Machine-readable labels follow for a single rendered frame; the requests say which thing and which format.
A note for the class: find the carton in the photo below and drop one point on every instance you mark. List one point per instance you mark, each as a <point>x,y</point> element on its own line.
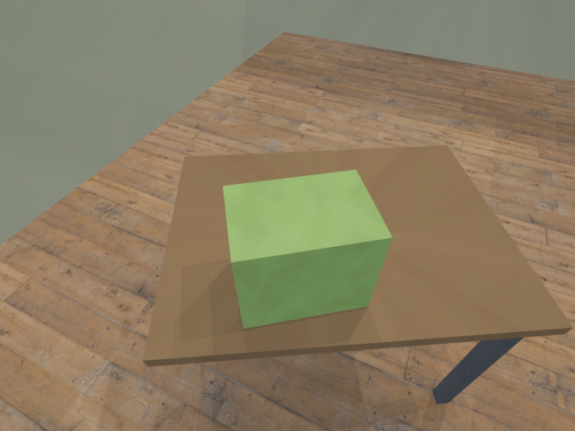
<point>304,246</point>

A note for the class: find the table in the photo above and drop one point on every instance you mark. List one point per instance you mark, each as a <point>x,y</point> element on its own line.
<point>452,272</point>

